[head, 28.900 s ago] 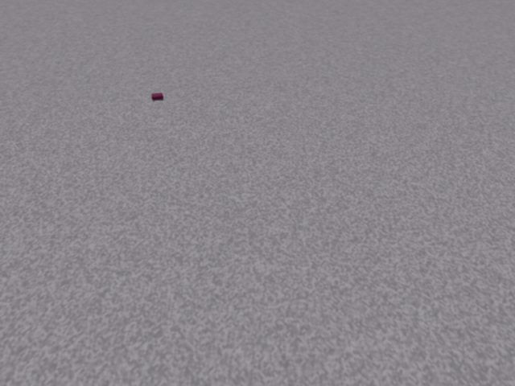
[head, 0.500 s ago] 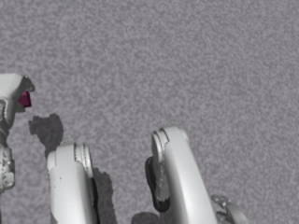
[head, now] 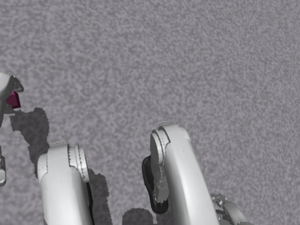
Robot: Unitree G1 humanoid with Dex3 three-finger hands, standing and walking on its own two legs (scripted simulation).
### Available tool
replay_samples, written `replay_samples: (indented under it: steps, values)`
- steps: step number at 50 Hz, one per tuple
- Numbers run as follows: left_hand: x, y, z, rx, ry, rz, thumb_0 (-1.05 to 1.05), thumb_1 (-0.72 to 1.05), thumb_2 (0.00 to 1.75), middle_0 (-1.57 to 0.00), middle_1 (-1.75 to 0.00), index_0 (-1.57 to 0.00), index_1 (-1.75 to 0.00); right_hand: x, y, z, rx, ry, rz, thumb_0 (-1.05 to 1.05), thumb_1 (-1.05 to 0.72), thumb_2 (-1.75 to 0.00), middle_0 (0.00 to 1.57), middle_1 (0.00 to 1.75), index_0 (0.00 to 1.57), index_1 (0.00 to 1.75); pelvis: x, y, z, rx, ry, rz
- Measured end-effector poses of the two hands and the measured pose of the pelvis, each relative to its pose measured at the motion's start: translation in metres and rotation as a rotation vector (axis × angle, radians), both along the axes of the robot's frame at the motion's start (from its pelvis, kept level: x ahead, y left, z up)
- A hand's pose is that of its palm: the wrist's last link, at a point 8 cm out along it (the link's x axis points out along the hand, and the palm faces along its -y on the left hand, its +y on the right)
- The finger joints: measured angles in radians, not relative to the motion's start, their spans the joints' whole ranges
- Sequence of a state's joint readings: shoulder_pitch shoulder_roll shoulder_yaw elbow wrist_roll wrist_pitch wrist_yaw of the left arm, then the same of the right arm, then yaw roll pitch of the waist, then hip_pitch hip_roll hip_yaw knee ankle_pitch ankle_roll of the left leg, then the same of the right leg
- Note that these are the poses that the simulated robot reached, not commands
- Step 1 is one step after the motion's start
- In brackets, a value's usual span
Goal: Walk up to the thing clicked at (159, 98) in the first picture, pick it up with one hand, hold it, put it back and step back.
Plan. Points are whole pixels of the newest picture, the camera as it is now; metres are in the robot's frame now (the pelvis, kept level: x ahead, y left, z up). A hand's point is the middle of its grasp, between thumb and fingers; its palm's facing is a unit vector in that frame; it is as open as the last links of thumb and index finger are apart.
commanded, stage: lower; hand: left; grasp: from above
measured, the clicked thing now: (2, 102) +0.45 +0.31 -0.23
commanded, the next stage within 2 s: rest in 0.18 s
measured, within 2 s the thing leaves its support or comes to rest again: rests again in 0.78 s
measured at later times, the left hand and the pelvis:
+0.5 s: hand (15, 103) +0.45 +0.29 -0.24, palm faces -0.49 -0.07 -0.87, open 6.8 cm; pelvis +0.00 +0.00 -0.03, yaw -3 degrees
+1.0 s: hand (16, 107) +0.45 +0.30 -0.28, palm faces -0.49 -0.10 -0.87, open 6.7 cm; pelvis +0.00 +0.01 -0.04, yaw -5 degrees
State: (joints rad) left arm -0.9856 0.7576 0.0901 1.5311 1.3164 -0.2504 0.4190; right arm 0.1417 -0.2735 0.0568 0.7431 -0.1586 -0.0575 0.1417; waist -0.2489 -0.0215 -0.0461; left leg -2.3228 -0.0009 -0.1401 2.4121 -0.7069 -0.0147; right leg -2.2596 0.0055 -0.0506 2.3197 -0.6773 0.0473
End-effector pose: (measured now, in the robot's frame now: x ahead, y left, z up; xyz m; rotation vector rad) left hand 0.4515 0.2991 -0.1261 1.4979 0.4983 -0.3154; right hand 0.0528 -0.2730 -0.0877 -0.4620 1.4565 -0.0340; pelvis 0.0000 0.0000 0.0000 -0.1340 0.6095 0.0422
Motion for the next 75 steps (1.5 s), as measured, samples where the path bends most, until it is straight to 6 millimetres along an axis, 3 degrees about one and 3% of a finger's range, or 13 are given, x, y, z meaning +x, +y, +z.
replay_samples:
  steps: [12, 27, 39, 48, 61, 75]
  values:
    - [-0.001, -0.005, -0.034, -0.038, -0.01, -0.022, -0.02, 0.46, 0.0, -1.08, -0.01, -1.1, 0.0, -0.007, -0.003, -0.006, -0.024, 0.027, 0.04, 0.0, -0.91, -0.89, 0.2, 0.3, 0.2, 0.3, 0.0, -0.001, -0.017, -0.014, -0.031, -0.014]
    - [0.009, -0.008, -0.064, -0.014, -0.007, 0.005, -0.02, 0.47, 0.0, -1.07, -0.02, -1.09, -0.01, -0.015, 0.009, -0.015, 0.01, 0.057, 0.071, 0.0, -0.9, -0.89, 0.2, 0.3, 0.2, 0.3, 0.005, 0.003, -0.029, -0.035, -0.04, -0.029]
    - [0.008, -0.003, -0.084, -0.038, -0.006, 0.023, -0.02, 0.46, 0.0, -1.09, 0.0, -1.1, 0.0, -0.012, 0.005, -0.007, -0.003, 0.074, 0.131, 0.0, -0.9, -0.89, 0.2, 0.3, 0.2, 0.3, 0.006, 0.004, -0.034, -0.055, -0.064, -0.038]
    - [0.003, 0.003, -0.092, -0.039, -0.001, 0.022, -0.02, 0.46, 0.0, -1.09, 0.0, -1.1, 0.0, -0.013, 0.002, -0.001, -0.024, 0.09, 0.167, 0.0, -0.9, -0.89, 0.2, 0.3, 0.2, 0.3, 0.004, 0.006, -0.038, -0.068, -0.088, -0.044]
    - [0.004, -0.002, -0.091, -0.041, -0.016, -0.005, -0.06, 0.55, 0.0, -1.04, -0.01, -1.22, -0.04, -0.016, 0.018, 0.0, 0.009, 0.063, 0.203, 0.0, -0.9, -0.89, 0.2, 0.3, 0.2, 0.3, 0.001, 0.01, -0.039, -0.088, -0.109, -0.05]
    - [0.004, -0.004, -0.093, -0.024, -0.011, 0.006, -0.06, 0.56, 0.0, -1.02, -0.03, -1.21, -0.05, -0.014, 0.022, 0.0, 0.057, 0.045, 0.261, 0.0, -0.9, -0.89, 0.2, 0.3, 0.2, 0.3, -0.002, 0.009, -0.039, -0.09, -0.127, -0.055]
